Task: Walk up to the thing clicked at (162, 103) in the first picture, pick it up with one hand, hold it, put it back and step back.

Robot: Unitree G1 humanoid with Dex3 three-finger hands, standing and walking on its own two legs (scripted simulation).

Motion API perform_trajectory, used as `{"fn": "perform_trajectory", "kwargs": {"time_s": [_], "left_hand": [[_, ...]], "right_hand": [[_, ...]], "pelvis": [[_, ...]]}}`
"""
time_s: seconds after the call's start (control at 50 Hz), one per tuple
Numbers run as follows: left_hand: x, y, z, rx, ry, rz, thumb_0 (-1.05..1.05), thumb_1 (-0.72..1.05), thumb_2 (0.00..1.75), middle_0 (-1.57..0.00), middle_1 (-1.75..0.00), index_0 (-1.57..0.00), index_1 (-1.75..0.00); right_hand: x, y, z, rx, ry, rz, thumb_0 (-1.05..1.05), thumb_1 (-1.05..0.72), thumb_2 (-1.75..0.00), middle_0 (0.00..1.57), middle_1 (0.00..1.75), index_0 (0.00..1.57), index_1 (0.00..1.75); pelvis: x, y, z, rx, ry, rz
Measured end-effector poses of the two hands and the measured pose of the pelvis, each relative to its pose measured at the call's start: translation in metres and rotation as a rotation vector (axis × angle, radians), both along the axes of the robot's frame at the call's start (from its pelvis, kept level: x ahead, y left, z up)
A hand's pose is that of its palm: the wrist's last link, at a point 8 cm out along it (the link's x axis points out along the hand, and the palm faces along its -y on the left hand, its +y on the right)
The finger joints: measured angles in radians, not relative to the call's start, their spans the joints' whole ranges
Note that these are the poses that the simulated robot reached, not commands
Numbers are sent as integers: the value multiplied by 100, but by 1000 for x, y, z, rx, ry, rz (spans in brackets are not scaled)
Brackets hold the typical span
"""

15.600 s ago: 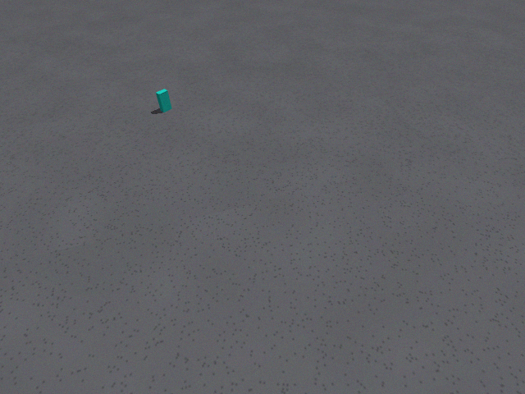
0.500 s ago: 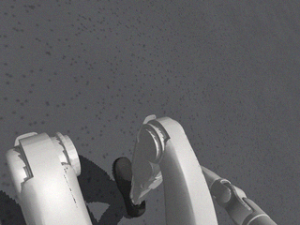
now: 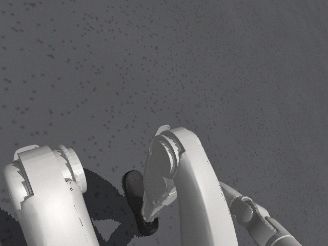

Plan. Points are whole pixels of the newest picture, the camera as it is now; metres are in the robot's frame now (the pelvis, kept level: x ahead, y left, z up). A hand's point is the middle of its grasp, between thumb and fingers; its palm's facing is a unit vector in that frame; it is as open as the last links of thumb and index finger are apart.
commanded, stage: close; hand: left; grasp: from the side
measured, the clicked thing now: out of the picture +0.41 +0.31 -0.21
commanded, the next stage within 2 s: settle in 0.38 s
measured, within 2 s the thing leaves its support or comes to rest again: leaves its support in 0.70 s
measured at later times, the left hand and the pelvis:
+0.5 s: hand out of the picture +0.39 +0.31 -0.18, palm faces +0.44 -0.90 +0.02, open 8.3 cm; pelvis +0.00 +0.00 +0.00, yaw +0 degrees
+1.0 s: hand out of the picture +0.38 +0.32 -0.12, palm faces +0.41 -0.91 +0.00, open 8.4 cm; pelvis +0.00 +0.00 +0.01, yaw +2 degrees
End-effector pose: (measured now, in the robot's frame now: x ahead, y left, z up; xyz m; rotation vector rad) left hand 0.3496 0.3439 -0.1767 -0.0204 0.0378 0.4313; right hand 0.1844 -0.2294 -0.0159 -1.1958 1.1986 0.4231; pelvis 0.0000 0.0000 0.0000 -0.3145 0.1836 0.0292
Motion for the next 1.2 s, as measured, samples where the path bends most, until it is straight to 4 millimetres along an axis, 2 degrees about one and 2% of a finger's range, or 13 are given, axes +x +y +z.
{"fn": "perform_trajectory", "kwargs": {"time_s": [0.22, 0.36, 0.72, 0.88, 1.2], "left_hand": [[-2, -4, 0, -13, 4, 19, 2, 8, 83, -73, -85, -72, -84], [2, 1, 0, -2, -4, 19, 2, 3, 86, -75, -89, -74, -88], [-5, 6, 6, -6, -13, 2, 2, -9, 94, -80, -101, -78, -101], [-7, 15, 32, 25, -51, 3, 3, -13, 96, -82, -105, -80, -105], [-25, 23, 113, 58, -71, -10, 3, -17, 97, -84, -109, -82, -108]], "right_hand": [[7, -3, -2, 7, -13, 5, 0, -88, -89, 21, 30, 20, 30], [7, -2, -2, 2, -24, 6, 0, -88, -90, 21, 30, 20, 30], [7, 0, -1, 11, -28, -7, 0, -90, -90, 21, 30, 20, 30], [13, 0, -1, 44, -55, -45, 0, -90, -90, 21, 30, 20, 30], [36, 0, -10, 214, -139, -188, 1, -90, -90, 21, 30, 20, 30]], "pelvis": [[1, -3, 0, 13, 5, 2], [0, -2, -2, 12, -2, -2], [1, -2, 0, 10, 6, 4], [2, -2, 4, 17, 35, 14], [8, -10, 22, 66, 157, 51]]}}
